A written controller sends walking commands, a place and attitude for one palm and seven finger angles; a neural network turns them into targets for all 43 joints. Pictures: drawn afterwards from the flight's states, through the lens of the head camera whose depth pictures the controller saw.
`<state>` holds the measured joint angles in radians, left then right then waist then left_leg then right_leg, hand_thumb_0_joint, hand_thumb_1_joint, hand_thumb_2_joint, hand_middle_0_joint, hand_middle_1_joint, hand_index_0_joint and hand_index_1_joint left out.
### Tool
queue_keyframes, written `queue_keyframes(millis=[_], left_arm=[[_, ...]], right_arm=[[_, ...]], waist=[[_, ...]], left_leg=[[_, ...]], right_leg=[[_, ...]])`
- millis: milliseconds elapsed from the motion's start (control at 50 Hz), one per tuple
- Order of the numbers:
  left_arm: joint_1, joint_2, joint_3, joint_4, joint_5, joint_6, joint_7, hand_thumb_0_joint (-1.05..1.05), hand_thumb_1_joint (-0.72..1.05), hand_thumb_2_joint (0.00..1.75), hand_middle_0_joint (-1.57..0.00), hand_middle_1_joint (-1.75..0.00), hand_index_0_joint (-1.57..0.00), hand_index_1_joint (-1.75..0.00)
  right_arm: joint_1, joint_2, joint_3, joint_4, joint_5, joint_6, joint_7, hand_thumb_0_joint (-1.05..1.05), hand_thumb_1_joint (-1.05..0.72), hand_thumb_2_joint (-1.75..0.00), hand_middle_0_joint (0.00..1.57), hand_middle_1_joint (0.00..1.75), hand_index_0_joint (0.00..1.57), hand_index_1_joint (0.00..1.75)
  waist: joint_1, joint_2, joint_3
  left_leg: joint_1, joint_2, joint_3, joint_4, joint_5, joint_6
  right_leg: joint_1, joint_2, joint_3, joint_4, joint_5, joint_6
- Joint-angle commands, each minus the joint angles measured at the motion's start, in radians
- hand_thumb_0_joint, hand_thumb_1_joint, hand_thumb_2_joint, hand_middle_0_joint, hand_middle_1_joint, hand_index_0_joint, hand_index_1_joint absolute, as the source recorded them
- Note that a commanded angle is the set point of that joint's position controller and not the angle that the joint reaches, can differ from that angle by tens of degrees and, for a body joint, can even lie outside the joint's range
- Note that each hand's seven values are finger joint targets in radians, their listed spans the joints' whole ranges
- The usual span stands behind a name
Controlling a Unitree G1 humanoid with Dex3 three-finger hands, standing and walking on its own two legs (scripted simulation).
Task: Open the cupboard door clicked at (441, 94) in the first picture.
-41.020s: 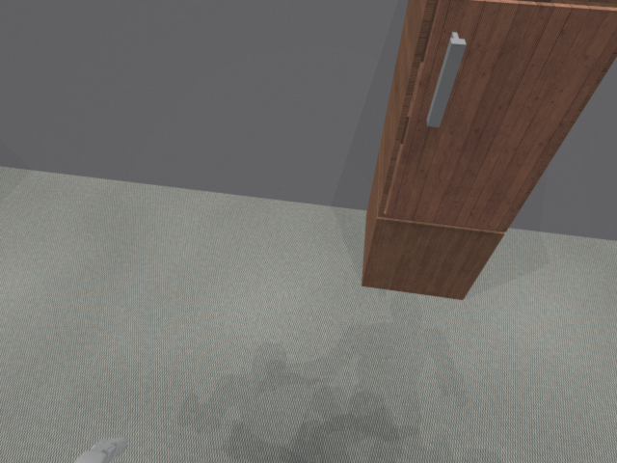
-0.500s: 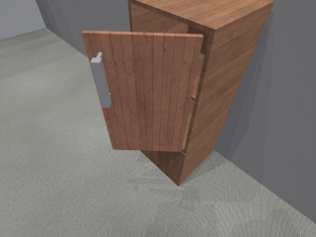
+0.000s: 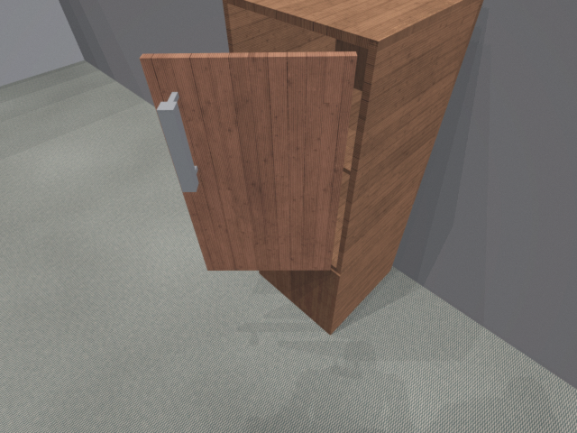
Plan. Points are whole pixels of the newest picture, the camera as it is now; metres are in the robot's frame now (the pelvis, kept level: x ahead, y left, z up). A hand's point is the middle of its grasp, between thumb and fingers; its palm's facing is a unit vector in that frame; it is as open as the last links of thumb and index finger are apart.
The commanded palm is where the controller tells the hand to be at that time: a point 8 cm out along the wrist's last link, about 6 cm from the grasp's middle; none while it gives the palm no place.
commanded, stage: come to a stop and stand still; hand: left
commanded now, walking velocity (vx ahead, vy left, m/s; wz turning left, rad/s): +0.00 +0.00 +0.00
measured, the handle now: (182, 143) +0.57 +0.22 +0.11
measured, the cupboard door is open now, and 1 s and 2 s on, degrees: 44 44 44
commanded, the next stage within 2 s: look again from close up in 0.28 s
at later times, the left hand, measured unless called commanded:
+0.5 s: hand out of the picture +0.01 +0.16 -0.17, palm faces -0.02 -0.98 -0.19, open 7.4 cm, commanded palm none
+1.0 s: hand out of the picture +0.04 +0.15 -0.17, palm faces -0.01 -0.98 -0.19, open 7.3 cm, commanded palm none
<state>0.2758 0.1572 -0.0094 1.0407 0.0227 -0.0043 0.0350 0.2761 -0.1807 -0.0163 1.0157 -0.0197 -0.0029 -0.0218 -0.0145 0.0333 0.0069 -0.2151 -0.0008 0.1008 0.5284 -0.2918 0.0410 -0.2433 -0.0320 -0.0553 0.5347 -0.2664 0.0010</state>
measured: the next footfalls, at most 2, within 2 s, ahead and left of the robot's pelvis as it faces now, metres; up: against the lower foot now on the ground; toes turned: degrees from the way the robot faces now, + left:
none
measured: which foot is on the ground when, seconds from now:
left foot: down 0.00-1.00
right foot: down 0.00-1.00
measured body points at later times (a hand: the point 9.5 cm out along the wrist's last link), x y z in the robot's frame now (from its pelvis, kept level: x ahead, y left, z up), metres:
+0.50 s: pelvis +0.01 -0.01 +0.01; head +0.03 -0.02 +0.46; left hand +0.01 +0.21 -0.15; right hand -0.01 -0.23 -0.16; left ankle +0.00 +0.09 -0.73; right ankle +0.01 -0.12 -0.73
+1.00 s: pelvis +0.03 -0.02 +0.01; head +0.05 -0.02 +0.46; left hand +0.04 +0.20 -0.15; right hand +0.03 -0.24 -0.16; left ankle +0.00 +0.09 -0.73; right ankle +0.01 -0.12 -0.73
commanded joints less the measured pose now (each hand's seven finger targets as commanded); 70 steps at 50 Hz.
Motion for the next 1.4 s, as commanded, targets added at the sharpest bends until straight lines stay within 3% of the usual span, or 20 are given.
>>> queue_keyframes(millis=[0,120,260,740,980,1000,1020,1040,1060,1080,1100,1120,1140,1160,1200,1240,1260,1280,1340,1380], left_arm=[[0.035,0.097,0.014,-0.046,-0.006,-0.014,0.002,0.00,0.90,0.90,-0.20,-0.30,-0.20,-0.30],[0.028,0.114,0.013,-0.043,-0.009,-0.020,-0.002,0.00,0.90,0.90,-0.20,-0.30,-0.20,-0.30],[0.029,0.118,0.014,-0.023,-0.010,-0.022,-0.004,0.00,0.90,0.90,-0.20,-0.30,-0.20,-0.30],[0.064,0.089,0.012,0.055,-0.010,-0.028,0.001,0.00,0.90,0.90,-0.20,-0.30,-0.20,-0.30],[0.052,0.101,0.019,0.051,-0.010,-0.028,0.003,0.00,0.90,0.90,-0.20,-0.30,-0.20,-0.30],[0.153,0.118,0.023,0.094,-0.003,-0.039,0.045,0.00,0.90,0.90,-0.20,-0.30,-0.20,-0.30],[-0.602,0.340,0.125,-1.449,-0.211,-0.257,0.033,0.00,0.88,0.89,-0.20,-0.32,-0.20,-0.32],[-0.187,0.268,0.130,-1.189,-0.124,-0.194,0.073,0.00,0.85,0.88,-0.20,-0.33,-0.20,-0.33],[-0.152,0.208,0.095,-1.123,-0.142,-0.145,0.118,0.00,0.83,0.87,-0.21,-0.34,-0.21,-0.34],[0.145,-0.037,-0.026,-0.900,-0.153,-0.048,0.108,0.00,0.81,0.86,-0.21,-0.36,-0.21,-0.36],[-0.021,-0.005,-0.015,-1.096,-0.193,-0.079,0.081,0.00,0.78,0.85,-0.21,-0.37,-0.21,-0.37],[-0.029,0.068,0.057,-1.117,-0.185,-0.128,0.061,0.00,0.76,0.84,-0.21,-0.39,-0.21,-0.39],[0.005,0.062,0.071,-1.063,-0.174,-0.176,0.041,0.00,0.74,0.83,-0.21,-0.40,-0.21,-0.40],[0.115,0.058,0.111,-0.959,-0.178,-0.215,0.011,0.00,0.71,0.82,-0.21,-0.42,-0.21,-0.42],[0.312,-0.014,0.122,-0.816,-0.214,-0.326,-0.089,0.00,0.67,0.80,-0.22,-0.45,-0.22,-0.45],[0.392,0.017,0.172,-0.834,-0.261,-0.456,-0.216,0.00,0.62,0.78,-0.22,-0.48,-0.22,-0.48],[0.415,0.065,0.233,-0.804,-0.277,-0.502,-0.286,0.00,0.60,0.77,-0.22,-0.50,-0.22,-0.50],[0.372,0.095,0.245,-0.823,-0.291,-0.548,-0.356,0.00,0.57,0.76,-0.22,-0.51,-0.22,-0.51],[0.259,0.192,0.316,-0.996,-0.294,-0.530,-0.388,0.00,0.50,0.73,-0.23,-0.55,-0.23,-0.55],[0.095,0.215,0.321,-1.154,-0.316,-0.519,-0.360,0.00,0.46,0.71,-0.23,-0.58,-0.23,-0.58]], right_arm=[[0.037,-0.089,0.002,-0.053,0.001,-0.023,0.006,0.00,-0.90,-0.90,0.20,0.30,0.20,0.30],[0.048,-0.096,0.012,-0.028,0.001,-0.026,0.007,0.00,-0.90,-0.90,0.20,0.30,0.20,0.30],[0.055,-0.084,0.016,0.010,0.002,-0.030,0.005,0.00,-0.90,-0.90,0.20,0.30,0.20,0.30],[0.059,-0.052,0.016,0.098,0.008,-0.035,-0.011,0.00,-0.90,-0.90,0.20,0.30,0.20,0.30],[0.053,-0.060,0.014,0.105,0.006,-0.038,-0.016,0.00,-0.90,-0.90,0.20,0.30,0.20,0.30],[-0.054,-0.097,-0.001,0.031,0.021,-0.036,-0.007,0.00,-0.90,-0.90,0.20,0.30,0.20,0.30],[-0.005,-0.257,-0.012,-0.312,0.069,-0.186,-0.051,0.00,-0.90,-0.90,0.20,0.30,0.20,0.30],[-0.097,-0.163,0.009,-0.262,0.052,-0.266,-0.081,0.00,-0.90,-0.90,0.20,0.30,0.20,0.30],[-0.089,-0.167,-0.008,-0.209,0.060,-0.290,-0.080,0.00,-0.90,-0.90,0.20,0.30,0.20,0.30],[-0.054,-0.121,-0.013,-0.206,0.071,-0.284,-0.070,0.00,-0.90,-0.90,0.20,0.30,0.20,0.30],[-0.086,-0.170,-0.017,-0.290,0.079,-0.296,-0.065,0.00,-0.90,-0.90,0.20,0.30,0.20,0.30],[-0.082,-0.199,-0.039,-0.310,0.062,-0.312,-0.065,0.00,-0.90,-0.90,0.20,0.30,0.20,0.30],[-0.081,-0.199,-0.045,-0.336,0.042,-0.323,-0.062,0.00,-0.90,-0.90,0.20,0.30,0.20,0.30],[-0.082,-0.196,-0.053,-0.364,0.040,-0.323,-0.054,0.00,-0.90,-0.90,0.20,0.30,0.20,0.30],[-0.110,-0.182,-0.062,-0.414,0.031,-0.319,-0.030,0.00,-0.90,-0.90,0.20,0.30,0.20,0.30],[-0.140,-0.187,-0.075,-0.470,0.030,-0.316,-0.003,0.00,-0.90,-0.90,0.20,0.30,0.20,0.30],[-0.140,-0.197,-0.084,-0.498,0.036,-0.308,0.013,0.00,-0.90,-0.90,0.20,0.30,0.20,0.30],[-0.155,-0.208,-0.083,-0.531,0.035,-0.305,0.021,0.00,-0.90,-0.90,0.20,0.30,0.20,0.30],[-0.187,-0.197,-0.078,-0.627,0.047,-0.280,0.014,0.00,-0.90,-0.90,0.20,0.30,0.20,0.30],[-0.187,-0.190,-0.070,-0.667,0.048,-0.267,0.002,0.00,-0.90,-0.90,0.20,0.30,0.20,0.30]], waist=[[0.014,-0.032,0.112],[0.012,-0.079,0.076],[0.013,-0.035,0.057],[0.017,-0.051,0.041],[0.019,-0.024,0.026],[0.057,-0.091,0.051],[-0.069,0.100,-0.435],[0.024,0.254,-0.417],[0.002,0.241,-0.323],[-0.013,0.074,-0.168],[-0.018,0.005,-0.046],[-0.036,-0.063,-0.082],[-0.038,-0.147,-0.030],[-0.009,-0.194,-0.016],[0.047,-0.336,-0.004],[0.082,-0.332,-0.066],[0.102,-0.245,-0.097],[0.087,-0.176,-0.134],[0.105,-0.040,-0.251],[0.077,0.042,-0.264]], left_leg=[[-0.100,0.117,-0.161,-0.220,-0.056,0.013],[-0.046,0.100,-0.134,-0.212,-0.007,0.006],[-0.019,0.105,-0.125,-0.212,0.035,0.002],[0.049,0.119,-0.092,-0.176,0.186,-0.008],[0.078,0.126,-0.092,-0.173,0.278,-0.009],[-0.009,0.136,-0.047,0.066,0.300,-0.042],[0.218,0.011,-0.078,-0.085,0.399,-0.013],[0.272,0.036,-0.063,-0.103,0.586,-0.001],[0.194,0.049,-0.075,-0.080,0.501,-0.031],[0.107,0.065,-0.090,-0.092,0.451,-0.025],[0.033,0.054,-0.118,-0.081,0.371,-0.023],[0.020,0.039,-0.111,-0.043,0.319,-0.021],[-0.047,0.024,-0.111,-0.007,0.260,-0.018],[-0.102,0.013,-0.108,0.024,0.225,-0.022],[-0.250,0.000,-0.097,0.096,0.142,-0.038],[-0.345,-0.017,-0.075,0.167,0.107,-0.049],[-0.356,-0.028,-0.066,0.199,0.122,-0.058],[-0.370,-0.036,-0.059,0.237,0.122,-0.061],[-0.413,-0.048,-0.022,0.284,0.098,-0.039],[-0.413,-0.041,-0.035,0.295,0.036,-0.031]], right_leg=[[-0.022,-0.052,0.088,-0.110,-0.027,-0.044],[-0.014,-0.071,0.116,-0.146,-0.022,-0.043],[0.002,-0.075,0.110,-0.153,0.014,-0.043],[0.044,-0.084,0.106,-0.141,0.224,-0.044],[0.071,-0.082,0.093,-0.129,0.286,-0.045],[0.060,-0.150,0.161,-0.137,0.707,-0.004],[0.172,-0.050,0.100,-0.049,0.577,-0.040],[0.152,0.006,0.079,-0.016,0.377,-0.058],[0.070,0.001,0.024,-0.028,0.209,-0.045],[-0.004,0.006,-0.007,-0.044,0.176,-0.029],[-0.032,0.004,-0.018,-0.045,0.203,-0.023],[-0.068,0.009,-0.025,-0.044,0.184,-0.019],[-0.133,0.017,-0.041,-0.031,0.144,-0.013],[-0.165,0.018,-0.045,-0.007,0.113,-0.013],[-0.231,0.027,-0.051,0.079,0.065,-0.010],[-0.221,0.022,-0.026,0.154,0.108,-0.015],[-0.193,0.010,-0.003,0.190,0.157,-0.028],[-0.192,0.001,0.010,0.223,0.188,-0.035],[-0.195,-0.004,0.047,0.259,0.140,-0.030],[-0.250,0.004,0.070,0.244,0.001,-0.026]])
